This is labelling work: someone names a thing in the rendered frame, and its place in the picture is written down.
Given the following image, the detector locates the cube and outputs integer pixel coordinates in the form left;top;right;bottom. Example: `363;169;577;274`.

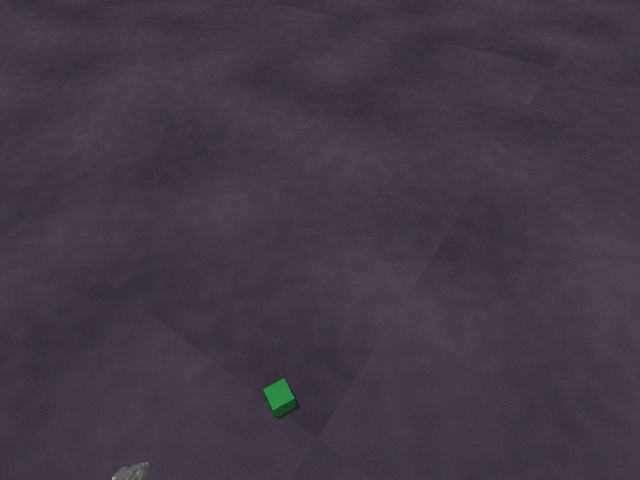
263;378;296;418

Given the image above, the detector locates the left robot hand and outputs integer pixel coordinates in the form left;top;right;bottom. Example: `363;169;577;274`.
112;462;151;480

